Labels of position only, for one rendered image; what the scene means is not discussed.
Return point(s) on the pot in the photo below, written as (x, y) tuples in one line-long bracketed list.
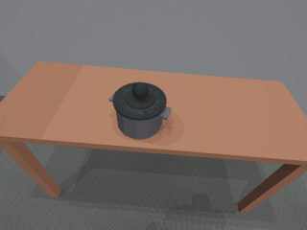
[(141, 129)]

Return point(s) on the knob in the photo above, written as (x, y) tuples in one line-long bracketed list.
[(140, 90)]

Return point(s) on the table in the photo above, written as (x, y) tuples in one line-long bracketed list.
[(64, 104)]

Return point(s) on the lid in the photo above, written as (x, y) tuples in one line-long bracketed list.
[(139, 109)]

